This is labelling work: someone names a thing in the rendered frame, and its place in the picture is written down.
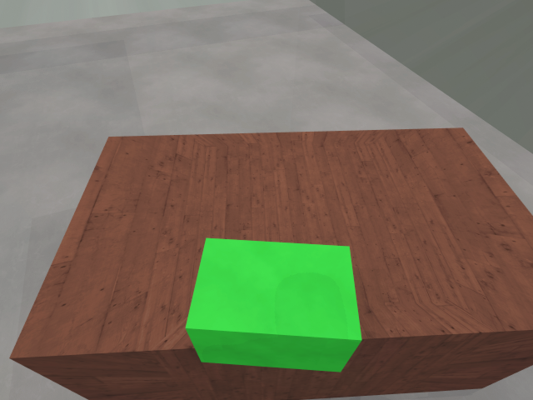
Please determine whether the pedestal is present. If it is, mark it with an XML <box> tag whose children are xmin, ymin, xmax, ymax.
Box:
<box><xmin>10</xmin><ymin>127</ymin><xmax>533</xmax><ymax>400</ymax></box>

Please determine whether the carton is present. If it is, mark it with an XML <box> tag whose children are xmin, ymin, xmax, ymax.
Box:
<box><xmin>186</xmin><ymin>238</ymin><xmax>362</xmax><ymax>372</ymax></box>

